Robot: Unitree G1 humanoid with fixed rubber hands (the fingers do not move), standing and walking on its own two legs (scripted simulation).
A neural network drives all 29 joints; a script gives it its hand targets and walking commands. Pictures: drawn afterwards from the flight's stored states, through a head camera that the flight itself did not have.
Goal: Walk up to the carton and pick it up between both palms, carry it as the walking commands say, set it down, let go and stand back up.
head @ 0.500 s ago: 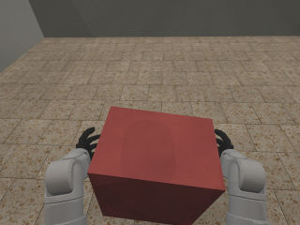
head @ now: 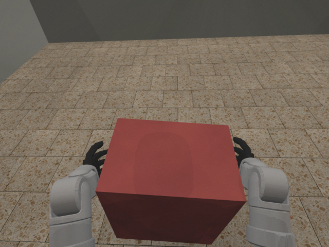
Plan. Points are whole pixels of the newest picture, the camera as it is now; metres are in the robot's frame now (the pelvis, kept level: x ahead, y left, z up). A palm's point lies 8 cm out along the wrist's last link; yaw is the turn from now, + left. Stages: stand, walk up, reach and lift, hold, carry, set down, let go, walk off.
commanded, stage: carry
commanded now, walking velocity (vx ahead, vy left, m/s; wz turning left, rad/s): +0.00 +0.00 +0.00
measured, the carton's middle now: (168, 186) +0.27 -0.01 +0.02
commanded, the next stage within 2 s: none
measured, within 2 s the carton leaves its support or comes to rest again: neither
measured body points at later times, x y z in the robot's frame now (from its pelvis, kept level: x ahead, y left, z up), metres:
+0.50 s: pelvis -0.02 +0.00 +0.01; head -0.05 -0.02 +0.46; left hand +0.26 +0.16 +0.10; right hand +0.27 -0.19 +0.08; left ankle +0.11 +0.03 -0.71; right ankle +0.05 -0.14 -0.70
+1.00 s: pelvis -0.06 -0.01 +0.01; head -0.09 -0.05 +0.45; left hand +0.22 +0.15 +0.10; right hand +0.23 -0.20 +0.07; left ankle +0.11 +0.02 -0.70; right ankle +0.03 -0.13 -0.69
